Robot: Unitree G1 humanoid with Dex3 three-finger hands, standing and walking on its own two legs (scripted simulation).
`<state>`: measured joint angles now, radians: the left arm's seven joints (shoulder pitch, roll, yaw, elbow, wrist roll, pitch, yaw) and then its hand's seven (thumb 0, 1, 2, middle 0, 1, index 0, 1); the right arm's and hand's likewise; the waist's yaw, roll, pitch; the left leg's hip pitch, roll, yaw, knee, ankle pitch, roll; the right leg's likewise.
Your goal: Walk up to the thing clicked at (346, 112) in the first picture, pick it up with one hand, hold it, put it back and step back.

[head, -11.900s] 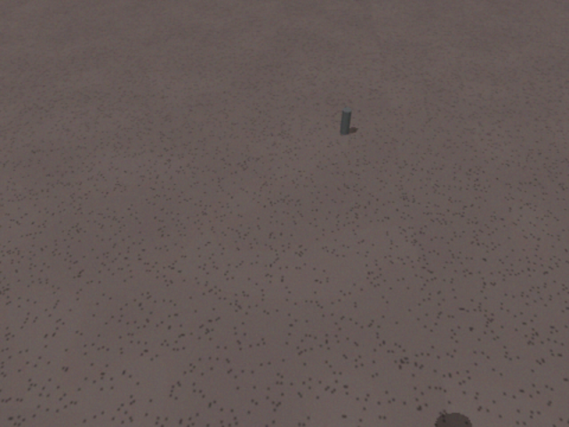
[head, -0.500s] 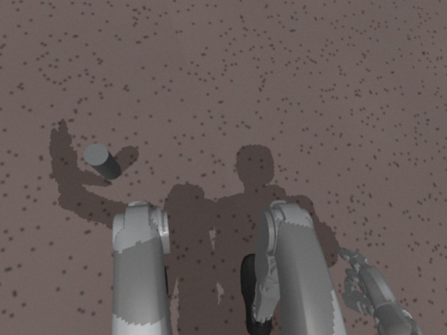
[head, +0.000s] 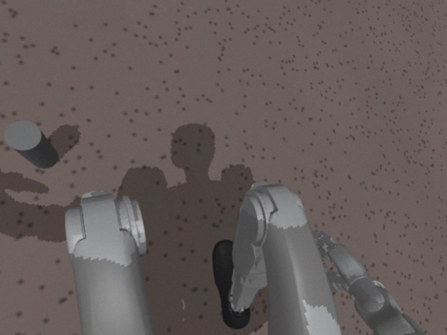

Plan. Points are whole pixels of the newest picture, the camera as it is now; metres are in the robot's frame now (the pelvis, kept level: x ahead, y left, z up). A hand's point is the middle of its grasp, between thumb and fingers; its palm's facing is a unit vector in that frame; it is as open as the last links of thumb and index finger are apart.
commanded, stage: approach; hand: left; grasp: from the side
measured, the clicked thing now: (35, 147) +0.42 +0.31 -0.24
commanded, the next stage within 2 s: close in in 0.04 s
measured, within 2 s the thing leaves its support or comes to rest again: leaves its support in 1.98 s
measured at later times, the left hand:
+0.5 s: hand (12, 169) +0.37 +0.33 -0.20, palm faces +0.29 -0.96 +0.03, open 17.6 cm
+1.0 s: hand (37, 166) +0.38 +0.29 -0.22, palm faces +0.30 -0.96 +0.02, open 17.1 cm
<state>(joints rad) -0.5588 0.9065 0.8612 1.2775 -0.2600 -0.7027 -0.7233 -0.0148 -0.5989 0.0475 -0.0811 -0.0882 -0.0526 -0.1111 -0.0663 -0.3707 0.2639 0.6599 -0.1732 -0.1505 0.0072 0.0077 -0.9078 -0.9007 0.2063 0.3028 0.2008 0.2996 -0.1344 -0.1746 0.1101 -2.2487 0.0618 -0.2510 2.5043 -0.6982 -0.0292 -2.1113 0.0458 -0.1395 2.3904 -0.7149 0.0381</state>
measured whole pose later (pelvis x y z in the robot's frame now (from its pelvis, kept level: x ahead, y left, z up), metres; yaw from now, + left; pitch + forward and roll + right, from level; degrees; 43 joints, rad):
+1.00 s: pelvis -0.01 +0.02 -0.04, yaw -5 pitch +11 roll -17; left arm -0.51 0.77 0.56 1.39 -0.18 -1.11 -0.18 -0.01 -0.46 0.12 -0.06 -0.08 -0.06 -0.09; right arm -0.19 -0.37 0.49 0.57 -0.35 -0.01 0.13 0.00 -0.91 -0.90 0.21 0.30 0.20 0.30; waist -0.19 -0.28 0.28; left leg -2.23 0.04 -0.40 2.69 -0.70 -0.02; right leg -2.04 0.10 -0.23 2.47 -0.67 0.07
